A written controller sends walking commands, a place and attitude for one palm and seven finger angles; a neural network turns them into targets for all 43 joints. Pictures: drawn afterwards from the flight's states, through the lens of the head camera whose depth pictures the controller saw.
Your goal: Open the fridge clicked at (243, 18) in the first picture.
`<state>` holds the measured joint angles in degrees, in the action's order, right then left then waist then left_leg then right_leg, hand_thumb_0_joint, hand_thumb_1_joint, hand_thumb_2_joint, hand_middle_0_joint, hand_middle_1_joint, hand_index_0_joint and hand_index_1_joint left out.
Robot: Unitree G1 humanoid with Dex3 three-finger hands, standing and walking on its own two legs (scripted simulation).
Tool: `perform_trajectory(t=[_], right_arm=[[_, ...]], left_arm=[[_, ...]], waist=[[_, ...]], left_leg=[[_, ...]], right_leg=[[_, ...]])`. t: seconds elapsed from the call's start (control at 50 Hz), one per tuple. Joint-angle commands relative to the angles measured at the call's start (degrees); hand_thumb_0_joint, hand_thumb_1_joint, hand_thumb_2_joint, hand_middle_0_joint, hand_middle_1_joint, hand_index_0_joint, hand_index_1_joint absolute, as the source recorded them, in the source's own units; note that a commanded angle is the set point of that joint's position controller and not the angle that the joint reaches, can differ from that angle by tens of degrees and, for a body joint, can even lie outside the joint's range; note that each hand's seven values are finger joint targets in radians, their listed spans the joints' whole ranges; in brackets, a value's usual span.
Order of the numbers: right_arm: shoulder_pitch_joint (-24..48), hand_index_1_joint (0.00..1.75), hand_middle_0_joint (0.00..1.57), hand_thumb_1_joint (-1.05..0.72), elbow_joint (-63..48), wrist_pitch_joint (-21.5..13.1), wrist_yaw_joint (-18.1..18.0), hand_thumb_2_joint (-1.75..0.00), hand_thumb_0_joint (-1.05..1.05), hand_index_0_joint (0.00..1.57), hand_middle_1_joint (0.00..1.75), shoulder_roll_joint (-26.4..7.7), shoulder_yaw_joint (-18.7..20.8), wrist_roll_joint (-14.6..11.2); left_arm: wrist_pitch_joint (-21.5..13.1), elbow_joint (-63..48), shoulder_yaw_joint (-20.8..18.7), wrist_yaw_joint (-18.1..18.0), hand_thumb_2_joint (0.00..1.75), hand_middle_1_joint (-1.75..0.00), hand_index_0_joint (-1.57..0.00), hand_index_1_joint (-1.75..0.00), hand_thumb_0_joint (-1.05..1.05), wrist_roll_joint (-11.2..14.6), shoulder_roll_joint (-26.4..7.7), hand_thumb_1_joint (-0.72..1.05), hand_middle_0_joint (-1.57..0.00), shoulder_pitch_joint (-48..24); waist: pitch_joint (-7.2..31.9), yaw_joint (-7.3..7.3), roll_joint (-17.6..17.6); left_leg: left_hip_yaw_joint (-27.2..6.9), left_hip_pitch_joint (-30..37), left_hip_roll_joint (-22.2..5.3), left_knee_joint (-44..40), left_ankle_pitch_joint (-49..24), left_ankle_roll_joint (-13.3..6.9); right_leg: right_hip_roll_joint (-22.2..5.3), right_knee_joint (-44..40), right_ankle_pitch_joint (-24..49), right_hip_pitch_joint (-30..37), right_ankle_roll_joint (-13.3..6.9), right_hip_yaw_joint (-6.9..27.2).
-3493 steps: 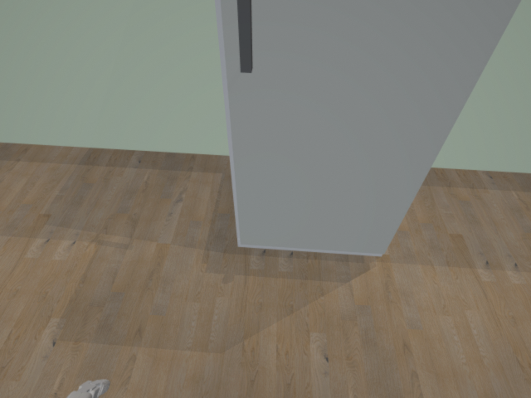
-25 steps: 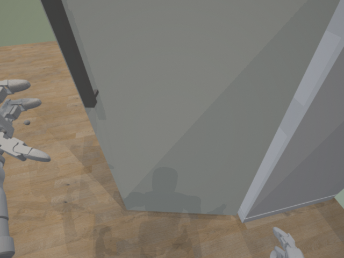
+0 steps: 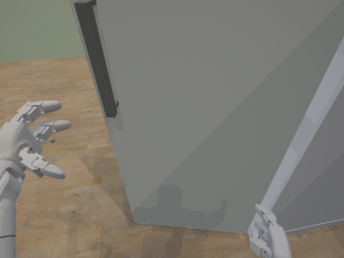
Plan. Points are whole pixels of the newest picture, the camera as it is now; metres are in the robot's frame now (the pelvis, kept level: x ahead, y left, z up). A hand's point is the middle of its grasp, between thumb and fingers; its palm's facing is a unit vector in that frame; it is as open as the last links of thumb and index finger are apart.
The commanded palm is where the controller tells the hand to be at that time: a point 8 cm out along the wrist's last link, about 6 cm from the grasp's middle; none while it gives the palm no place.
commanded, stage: draw the hand back to the body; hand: left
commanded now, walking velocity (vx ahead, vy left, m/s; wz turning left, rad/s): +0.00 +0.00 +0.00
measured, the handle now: (103, 64) +0.47 +0.24 +0.26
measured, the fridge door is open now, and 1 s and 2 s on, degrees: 73 73 73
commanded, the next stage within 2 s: step back with the hand held close in 1.26 s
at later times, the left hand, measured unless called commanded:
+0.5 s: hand (45, 169) +0.22 +0.28 +0.16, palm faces +0.49 -0.83 -0.27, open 12.6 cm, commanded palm +0.17 +0.31 +0.18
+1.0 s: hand (50, 178) +0.20 +0.26 +0.15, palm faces +0.46 -0.82 -0.36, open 7.9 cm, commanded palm +0.16 +0.30 +0.18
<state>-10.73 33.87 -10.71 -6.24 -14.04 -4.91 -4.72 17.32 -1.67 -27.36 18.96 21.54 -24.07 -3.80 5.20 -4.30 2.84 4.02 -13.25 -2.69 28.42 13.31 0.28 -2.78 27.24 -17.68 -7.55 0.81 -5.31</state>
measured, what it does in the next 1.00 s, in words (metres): stands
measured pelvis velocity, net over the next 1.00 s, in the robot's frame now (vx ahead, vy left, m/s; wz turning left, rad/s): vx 0.02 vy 0.00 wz -0.01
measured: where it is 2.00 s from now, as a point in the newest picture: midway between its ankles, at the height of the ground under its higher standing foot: outside the picture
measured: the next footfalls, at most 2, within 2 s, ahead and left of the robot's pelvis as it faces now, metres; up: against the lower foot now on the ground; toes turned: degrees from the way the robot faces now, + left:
none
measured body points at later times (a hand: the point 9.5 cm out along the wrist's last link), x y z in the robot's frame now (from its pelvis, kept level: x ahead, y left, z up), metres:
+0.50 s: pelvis -0.01 +0.00 +0.01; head -0.03 -0.02 +0.45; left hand +0.19 +0.32 +0.18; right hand +0.16 -0.23 -0.09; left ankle +0.02 +0.12 -0.74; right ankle -0.03 -0.12 -0.74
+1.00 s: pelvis +0.02 +0.00 +0.01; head -0.01 -0.02 +0.45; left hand +0.17 +0.30 +0.17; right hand +0.22 -0.22 -0.07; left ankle +0.02 +0.12 -0.74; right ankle -0.03 -0.12 -0.74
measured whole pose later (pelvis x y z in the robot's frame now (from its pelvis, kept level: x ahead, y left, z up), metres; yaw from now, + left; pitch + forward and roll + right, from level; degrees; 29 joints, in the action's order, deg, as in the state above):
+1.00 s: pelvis +0.02 +0.00 +0.01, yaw -1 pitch -4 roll +0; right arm -10.3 36.8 -7.0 -5.5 -13.0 -1.0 1.1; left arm -2.9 -21.0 -18.6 -5.3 4.4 -18.5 25.3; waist -0.1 -5.3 2.5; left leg 4.9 -6.4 -2.4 23.0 12.5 0.4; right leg -2.7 21.4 -16.3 -0.9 1.1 -4.6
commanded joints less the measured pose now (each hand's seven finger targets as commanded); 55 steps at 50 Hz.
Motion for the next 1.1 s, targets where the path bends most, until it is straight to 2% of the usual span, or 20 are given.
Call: perform_trajectory(t=[0.0,0.02,0.08,0.16,0.18,0.2,0.22,0.24,0.3,0.32,0.4,0.46,0.52,0.6,0.72,0.86,0.94,0.96,1.02,1.08], right_arm=[[8.1,0.3,0.2,-0.9,-8.7,-2.2,-0.4,-0.9,0.0,0.2,0.3,-7.3,3.0,-0.5],[8.9,0.3,0.2,-0.9,-9.0,-2.4,-0.6,-0.9,0.0,0.2,0.3,-7.1,2.9,-0.4],[9.0,0.3,0.2,-0.9,-9.0,-2.7,-1.3,-0.9,0.0,0.2,0.3,-6.9,2.6,-0.1],[9.0,0.3,0.2,-0.9,-9.0,-3.7,-1.7,-0.9,0.0,0.2,0.3,-6.6,2.4,0.7],[8.5,0.3,0.2,-0.9,-7.6,-4.4,-0.7,-0.9,0.0,0.2,0.3,-6.8,2.9,3.8],[8.4,0.3,0.2,-0.9,-6.2,-4.6,-0.6,-0.9,0.0,0.2,0.3,-6.3,3.0,4.1],[8.1,0.3,0.2,-0.9,-5.8,-4.4,-0.1,-0.9,0.0,0.2,0.3,-6.8,3.3,4.0],[7.9,0.3,0.2,-0.9,-5.6,-3.7,0.1,-0.9,0.0,0.2,0.3,-6.2,3.4,4.0],[7.9,0.3,0.2,-0.9,-5.5,-2.6,0.2,-0.9,0.0,0.2,0.3,-6.3,4.2,4.1],[7.9,0.3,0.2,-0.9,-5.2,-2.4,0.2,-0.9,0.0,0.2,0.3,-6.6,4.5,4.2],[8.0,0.3,0.2,-0.9,-5.1,-2.7,-0.1,-0.9,0.0,0.2,0.3,-6.8,5.2,4.8],[8.4,0.3,0.2,-0.9,-4.5,-2.7,-0.4,-0.9,0.0,0.2,0.3,-6.7,5.6,5.0],[8.4,0.3,0.2,-0.9,-3.9,-2.2,-0.4,-0.9,0.0,0.2,0.3,-6.8,6.0,5.2],[8.3,0.3,0.2,-0.9,-4.3,-1.3,0.0,-0.9,0.0,0.2,0.3,-5.9,6.0,5.1],[7.8,0.3,0.2,-0.9,-5.6,-0.3,0.6,-0.9,0.0,0.2,0.3,-5.9,6.5,5.4],[7.3,0.3,0.2,-0.9,-6.5,0.7,0.7,-0.9,0.0,0.2,0.3,-5.1,6.2,5.6],[7.1,0.3,0.2,-0.9,-6.3,0.7,0.3,-0.9,0.0,0.2,0.3,-5.1,6.0,5.8],[7.1,0.3,0.2,-0.9,-6.1,0.9,0.2,-0.9,0.0,0.2,0.3,-4.9,5.9,5.7],[7.1,0.3,0.2,-0.9,-6.0,1.0,0.1,-0.9,0.0,0.2,0.3,-5.2,5.9,5.8],[7.2,0.3,0.2,-0.9,-6.3,1.5,0.2,-0.9,0.0,0.2,0.3,-4.9,5.8,5.8]], left_arm=[[-0.4,-10.5,-1.0,-0.7,0.2,-1.15,-0.25,-1.15,0.0,-1.1,-11.4,-0.55,-0.25,-16.1],[-0.1,-12.4,0.6,-0.9,0.2,-1.15,-0.25,-1.15,0.0,-1.5,-10.4,-0.55,-0.25,-17.4],[-1.0,-16.7,0.3,-1.6,0.22,-1.13,-0.25,-1.13,0.0,-2.4,-12.1,-0.51,-0.25,-19.8],[-5.1,-21.3,-4.6,-2.2,0.29,-1.04,-0.24,-1.04,0.0,-1.4,-15.6,-0.37,-0.24,-15.6],[-11.6,-23.0,-6.0,-12.3,0.31,-1.02,-0.24,-1.02,0.0,-10.0,-20.9,-0.33,-0.24,-13.6],[-13.6,-17.4,-2.5,-16.2,0.32,-1.0,-0.24,-1.0,0.0,-10.5,-13.0,-0.3,-0.24,-6.2],[-14.4,-16.2,-2.4,-18.0,0.34,-0.98,-0.24,-0.98,0.0,-10.7,-11.4,-0.26,-0.24,-1.7],[-15.6,-16.5,-1.0,-19.2,0.36,-0.96,-0.24,-0.96,0.0,-11.7,-9.6,-0.22,-0.24,-0.2],[-19.1,-18.6,-0.3,-21.7,0.41,-0.89,-0.24,-0.89,0.0,-13.1,-9.0,-0.12,-0.24,1.8],[-20.0,-18.5,0.7,-22.3,0.43,-0.87,-0.23,-0.87,0.0,-13.6,-8.4,-0.08,-0.23,2.8],[-23.2,-24.2,1.4,-24.9,0.5,-0.79,-0.23,-0.79,0.0,-15.6,-8.8,0.07,-0.23,1.6],[-24.4,-25.7,1.1,-25.9,0.55,-0.73,-0.22,-0.73,0.0,-16.4,-9.2,0.17,-0.22,4.2],[-24.9,-24.2,-0.3,-26.1,0.6,-0.66,-0.22,-0.66,0.0,-16.7,-9.7,0.28,-0.22,8.7],[-25.4,-24.3,0.9,-25.7,0.67,-0.58,-0.22,-0.58,0.0,-16.7,-7.2,0.43,-0.22,13.0],[-25.3,-27.0,1.0,-25.0,0.78,-0.45,-0.21,-0.45,0.0,-16.8,-6.3,0.65,-0.21,21.3],[-24.7,-32.9,1.5,-25.2,0.9,-0.3,-0.2,-0.3,0.0,-17.3,-6.2,0.9,-0.2,22.6],[-24.1,-33.5,1.5,-25.8,0.9,-0.3,-0.2,-0.3,0.0,-17.5,-6.7,0.9,-0.2,19.6],[-23.9,-32.4,2.3,-25.8,0.9,-0.3,-0.2,-0.3,0.0,-17.5,-5.6,0.9,-0.2,19.7],[-23.5,-31.7,2.3,-25.8,0.9,-0.3,-0.2,-0.3,0.0,-17.6,-5.7,0.9,-0.2,20.3],[-23.1,-29.9,2.3,-25.7,0.9,-0.3,-0.2,-0.3,0.0,-17.2,-5.0,0.9,-0.2,21.6]], waist=[[1.9,1.05,2.0],[2.0,1.15,3.3],[3.4,1.38,4.4],[7.8,0.1,3.6],[0.4,-0.2,3.4],[-1.6,0.66,2.4],[-2.2,0.07,-1.0],[-2.3,0.62,-0.5],[-1.0,0.57,2.1],[-1.1,0.66,0.3],[2.0,0.72,1.6],[1.9,0.47,0.5],[-0.6,0.1,-1.1],[-3.0,0.01,1.0],[-1.5,-0.39,-1.6],[-0.5,-0.05,1.0],[-1.2,0.4,1.7],[-2.1,0.46,0.9],[-1.0,0.17,0.7],[-2.1,-0.02,-2.1]], left_leg=[[-4.1,7.5,2.0,-4.7,-7.6,-1.5],[-3.9,8.3,2.1,-4.5,-7.4,-1.7],[-4.8,9.5,2.3,-5.3,-5.3,-1.7],[-4.8,11.6,2.3,-5.1,-8.6,-1.7],[-3.2,8.3,3.2,-5.1,-5.5,-1.4],[-3.0,7.1,2.9,-6.0,-3.2,-1.1],[-3.4,6.1,2.6,-6.6,-2.4,-1.0],[-2.9,6.1,2.1,-6.9,-1.5,-1.0],[-2.0,8.0,2.0,-7.7,-0.7,-1.4],[-1.9,8.1,1.8,-7.9,-0.7,-1.6],[-2.1,10.9,2.0,-8.5,-2.7,-2.0],[-2.0,11.4,2.1,-8.3,-4.7,-2.2],[-1.6,10.8,2.1,-8.6,-5.2,-2.3],[-1.4,10.3,2.0,-9.0,-6.3,-1.8],[-0.9,11.2,1.7,-8.4,-12.0,-1.9],[-0.7,12.0,1.9,-7.1,-15.1,-1.9],[-0.9,12.5,1.9,-7.1,-14.4,-1.9],[-0.9,12.3,1.9,-7.2,-14.3,-1.8],[-1.1,13.0,1.9,-7.4,-15.0,-1.9],[-1.1,11.8,1.9,-7.5,-14.3,-2.0]], right_leg=[[3.9,-5.0,11.7,-6.4,-1.3,0.9],[3.8,-5.6,11.3,-6.4,-1.4,1.3],[3.9,-6.1,8.0,-6.2,-1.6,1.2],[4.0,-5.9,11.0,-2.6,-1.8,1.3],[3.4,-9.7,8.0,-5.5,-1.3,3.1],[2.7,-9.0,6.5,-5.7,-1.4,2.0],[2.8,-9.5,5.9,-4.9,-1.4,1.8],[2.5,-9.1,5.1,-4.3,-1.2,2.0],[2.3,-9.5,4.8,-3.0,-1.0,2.6],[2.5,-10.2,4.7,-2.6,-0.9,2.7],[2.6,-9.5,6.5,-0.9,-1.0,2.8],[2.5,-9.6,8.1,-0.2,-1.0,2.8],[2.5,-10.7,8.5,-0.3,-0.9,2.7],[2.5,-10.0,9.7,0.0,-0.9,2.5],[2.8,-9.2,16.3,1.9,-0.7,2.3],[2.5,-8.5,19.4,2.3,-0.7,2.3],[2.6,-8.9,18.6,1.4,-0.7,2.2],[2.7,-8.8,18.1,0.9,-0.7,1.9],[2.8,-8.7,18.5,1.5,-0.8,2.0],[2.6,-8.5,18.6,1.5,-0.6,1.8]])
